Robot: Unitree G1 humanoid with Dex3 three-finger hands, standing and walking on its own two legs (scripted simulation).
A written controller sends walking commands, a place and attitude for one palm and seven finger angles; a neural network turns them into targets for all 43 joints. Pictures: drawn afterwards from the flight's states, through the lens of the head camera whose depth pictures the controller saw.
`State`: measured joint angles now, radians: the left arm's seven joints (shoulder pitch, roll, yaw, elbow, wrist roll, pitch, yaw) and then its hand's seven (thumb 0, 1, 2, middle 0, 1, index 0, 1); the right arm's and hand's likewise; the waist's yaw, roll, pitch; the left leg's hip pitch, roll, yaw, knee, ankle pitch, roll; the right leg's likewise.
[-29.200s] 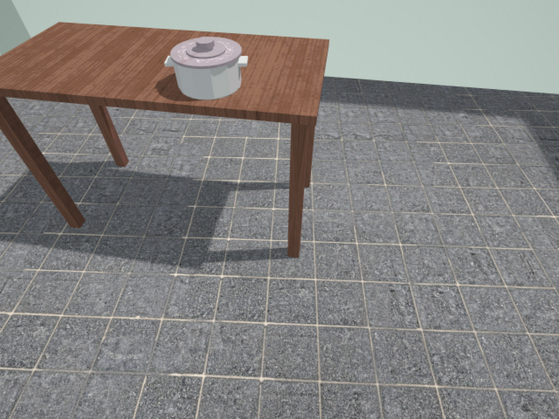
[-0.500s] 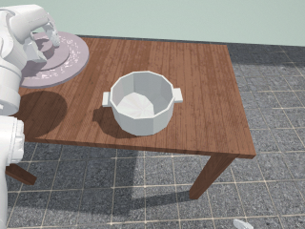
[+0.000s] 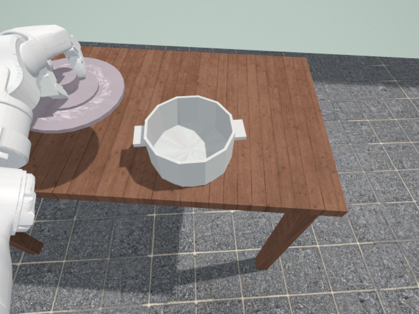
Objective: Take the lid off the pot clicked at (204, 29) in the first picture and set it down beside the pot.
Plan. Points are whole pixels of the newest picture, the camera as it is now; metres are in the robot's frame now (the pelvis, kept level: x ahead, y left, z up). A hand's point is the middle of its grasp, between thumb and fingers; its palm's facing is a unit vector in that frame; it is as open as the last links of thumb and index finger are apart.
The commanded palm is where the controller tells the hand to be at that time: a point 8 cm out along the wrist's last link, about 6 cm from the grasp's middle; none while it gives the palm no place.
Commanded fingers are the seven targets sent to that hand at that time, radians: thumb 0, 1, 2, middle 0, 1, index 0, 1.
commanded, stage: lower the lid onto the table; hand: left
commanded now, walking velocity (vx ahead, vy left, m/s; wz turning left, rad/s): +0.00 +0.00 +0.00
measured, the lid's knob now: (62, 79) +0.51 +0.25 +0.16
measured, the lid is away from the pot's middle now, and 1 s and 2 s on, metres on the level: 0.23 0.24 0.24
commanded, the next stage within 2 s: none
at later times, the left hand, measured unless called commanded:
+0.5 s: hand (54, 100) +0.46 +0.26 +0.16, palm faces -0.39 -0.04 -0.92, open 8.2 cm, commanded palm +0.47 +0.25 +0.22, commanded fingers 0.00 0.56 1.03 -0.85 -1.02 -0.83 -1.01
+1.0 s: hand (60, 111) +0.47 +0.27 +0.12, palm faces -0.43 -0.04 -0.90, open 8.2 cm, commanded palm +0.48 +0.26 +0.18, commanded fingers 0.00 0.56 1.03 -0.85 -1.02 -0.83 -1.01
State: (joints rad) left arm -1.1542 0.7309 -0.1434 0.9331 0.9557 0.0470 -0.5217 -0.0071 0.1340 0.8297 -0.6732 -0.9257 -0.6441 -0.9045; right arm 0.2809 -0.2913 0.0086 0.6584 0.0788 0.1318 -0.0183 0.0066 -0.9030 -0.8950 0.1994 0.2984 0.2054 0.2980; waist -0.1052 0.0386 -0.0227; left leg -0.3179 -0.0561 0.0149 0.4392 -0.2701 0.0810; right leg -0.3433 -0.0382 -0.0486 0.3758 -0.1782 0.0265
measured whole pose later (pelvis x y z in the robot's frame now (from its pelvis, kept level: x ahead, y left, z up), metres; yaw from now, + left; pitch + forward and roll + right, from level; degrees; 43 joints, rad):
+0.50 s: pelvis +0.00 -0.01 +0.00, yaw +0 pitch +8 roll -2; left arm -1.08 0.73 -0.15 0.95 0.93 -0.02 -0.50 -0.01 0.14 0.83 -0.67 -0.93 -0.64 -0.90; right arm 0.25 -0.29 0.00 0.66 0.08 0.15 -0.03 0.01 -0.90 -0.89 0.20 0.30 0.21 0.30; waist -0.09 0.03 -0.02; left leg -0.33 -0.05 0.01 0.46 -0.28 0.07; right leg -0.35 -0.03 -0.06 0.39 -0.18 0.03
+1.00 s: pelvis +0.00 +0.00 +0.00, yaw -1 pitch +10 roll -2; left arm -1.05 0.75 -0.11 1.02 0.96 -0.11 -0.45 -0.01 0.14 0.83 -0.67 -0.92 -0.64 -0.90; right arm 0.31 -0.28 -0.01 0.69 0.07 0.16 -0.05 0.01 -0.90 -0.89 0.20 0.30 0.21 0.30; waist -0.12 0.03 -0.03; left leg -0.38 -0.05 0.03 0.49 -0.29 0.08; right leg -0.40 -0.03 -0.04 0.41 -0.18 0.03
